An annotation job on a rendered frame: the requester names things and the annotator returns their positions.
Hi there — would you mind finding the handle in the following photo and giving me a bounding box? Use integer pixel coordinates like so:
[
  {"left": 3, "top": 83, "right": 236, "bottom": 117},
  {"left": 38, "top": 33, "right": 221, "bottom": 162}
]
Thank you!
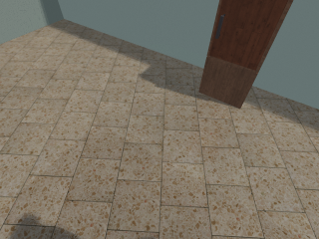
[{"left": 215, "top": 14, "right": 225, "bottom": 39}]

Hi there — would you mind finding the cupboard door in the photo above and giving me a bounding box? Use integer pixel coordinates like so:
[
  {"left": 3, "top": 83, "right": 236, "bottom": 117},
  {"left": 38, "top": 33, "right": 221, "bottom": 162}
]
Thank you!
[{"left": 209, "top": 0, "right": 288, "bottom": 71}]

